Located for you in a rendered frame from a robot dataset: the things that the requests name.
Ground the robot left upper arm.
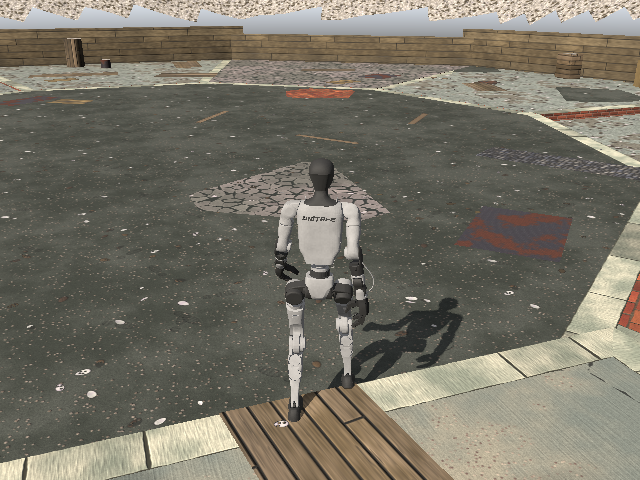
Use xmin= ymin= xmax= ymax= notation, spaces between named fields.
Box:
xmin=276 ymin=200 xmax=301 ymax=253

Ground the left robot hand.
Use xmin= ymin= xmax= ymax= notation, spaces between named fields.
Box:
xmin=275 ymin=263 xmax=299 ymax=281

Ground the left robot forearm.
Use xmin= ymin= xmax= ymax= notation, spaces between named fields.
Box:
xmin=274 ymin=237 xmax=288 ymax=269

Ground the humanoid robot torso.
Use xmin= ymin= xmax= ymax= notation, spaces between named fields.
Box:
xmin=297 ymin=196 xmax=344 ymax=300

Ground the right robot foot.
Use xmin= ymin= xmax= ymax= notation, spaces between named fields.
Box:
xmin=341 ymin=372 xmax=355 ymax=388

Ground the right robot hand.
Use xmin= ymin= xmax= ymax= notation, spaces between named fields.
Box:
xmin=345 ymin=298 xmax=369 ymax=327

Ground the right robot forearm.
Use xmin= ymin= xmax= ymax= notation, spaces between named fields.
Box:
xmin=349 ymin=246 xmax=368 ymax=300

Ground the robot right upper arm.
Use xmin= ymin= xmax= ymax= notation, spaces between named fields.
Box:
xmin=341 ymin=202 xmax=361 ymax=260

